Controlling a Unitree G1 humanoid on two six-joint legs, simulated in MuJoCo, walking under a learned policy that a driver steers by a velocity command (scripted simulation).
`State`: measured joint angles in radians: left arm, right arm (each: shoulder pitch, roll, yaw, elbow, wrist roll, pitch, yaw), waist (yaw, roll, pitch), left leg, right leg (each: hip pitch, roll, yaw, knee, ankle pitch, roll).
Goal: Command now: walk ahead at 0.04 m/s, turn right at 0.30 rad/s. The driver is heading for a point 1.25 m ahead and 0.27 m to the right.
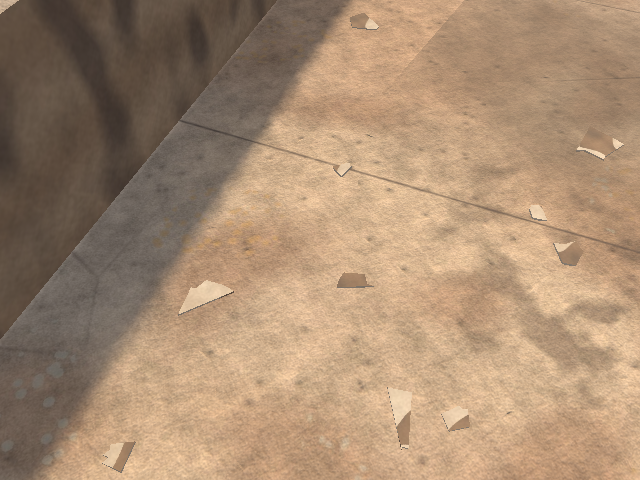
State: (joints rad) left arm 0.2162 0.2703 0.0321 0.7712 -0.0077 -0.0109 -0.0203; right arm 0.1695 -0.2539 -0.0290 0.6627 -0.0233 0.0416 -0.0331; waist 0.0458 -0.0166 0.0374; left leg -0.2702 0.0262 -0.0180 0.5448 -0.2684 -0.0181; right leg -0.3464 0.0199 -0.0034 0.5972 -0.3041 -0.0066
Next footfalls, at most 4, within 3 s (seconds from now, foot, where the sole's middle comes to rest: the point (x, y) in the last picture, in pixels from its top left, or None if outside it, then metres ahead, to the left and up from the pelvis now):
0.18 right None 0.05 -0.12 -0.77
0.72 left None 0.11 0.09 -0.77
1.02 right None -0.03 -0.13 -0.77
1.36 left None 0.07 0.12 -0.77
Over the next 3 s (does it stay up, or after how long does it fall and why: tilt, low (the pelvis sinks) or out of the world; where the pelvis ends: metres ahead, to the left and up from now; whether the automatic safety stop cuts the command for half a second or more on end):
stays up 0.55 -0.15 0.01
